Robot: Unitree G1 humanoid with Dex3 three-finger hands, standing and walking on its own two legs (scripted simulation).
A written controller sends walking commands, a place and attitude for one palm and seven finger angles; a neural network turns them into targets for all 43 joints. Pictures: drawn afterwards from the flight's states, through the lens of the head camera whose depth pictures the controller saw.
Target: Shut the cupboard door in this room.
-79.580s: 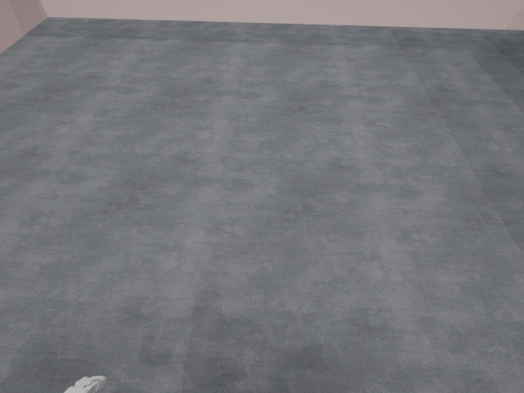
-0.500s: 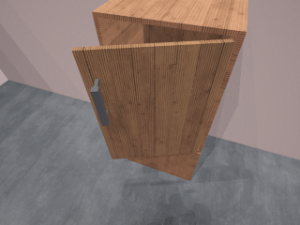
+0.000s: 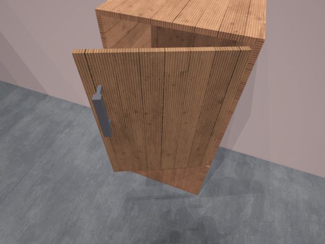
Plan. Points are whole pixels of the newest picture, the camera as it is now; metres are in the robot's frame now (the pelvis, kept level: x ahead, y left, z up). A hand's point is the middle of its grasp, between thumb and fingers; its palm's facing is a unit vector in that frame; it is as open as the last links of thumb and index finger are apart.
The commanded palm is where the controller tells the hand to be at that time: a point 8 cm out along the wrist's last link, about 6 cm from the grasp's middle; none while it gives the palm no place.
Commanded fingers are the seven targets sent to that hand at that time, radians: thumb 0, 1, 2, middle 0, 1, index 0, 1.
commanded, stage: look again from close up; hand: left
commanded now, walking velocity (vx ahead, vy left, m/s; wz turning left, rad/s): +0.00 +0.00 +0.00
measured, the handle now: (104, 112) +0.44 +0.20 +0.06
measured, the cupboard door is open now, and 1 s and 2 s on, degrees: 25 25 25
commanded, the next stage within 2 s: raise the hand and make a fist in 0.26 s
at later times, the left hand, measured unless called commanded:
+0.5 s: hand (70, 225) +0.17 +0.24 -0.05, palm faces +0.32 -0.93 -0.20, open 7.3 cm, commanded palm +0.11 +0.27 -0.06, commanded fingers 0.00 0.90 0.90 -0.33 -0.44 -0.33 -0.44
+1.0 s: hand (77, 220) +0.18 +0.21 -0.02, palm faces +0.11 -0.99 -0.02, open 5.1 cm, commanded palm +0.14 +0.26 -0.01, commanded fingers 0.00 0.90 0.90 -0.79 -0.94 -0.79 -0.94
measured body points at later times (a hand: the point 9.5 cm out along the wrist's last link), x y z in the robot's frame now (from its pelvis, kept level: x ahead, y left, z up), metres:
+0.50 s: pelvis +0.01 +0.00 -0.02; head +0.02 +0.01 +0.43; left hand +0.15 +0.29 -0.04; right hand +0.13 -0.26 -0.12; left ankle +0.03 +0.11 -0.74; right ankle -0.02 -0.11 -0.73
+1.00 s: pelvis -0.02 -0.01 -0.09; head +0.03 -0.01 +0.36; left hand +0.16 +0.26 -0.02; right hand +0.19 -0.22 -0.16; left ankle +0.03 +0.11 -0.74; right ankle -0.02 -0.11 -0.74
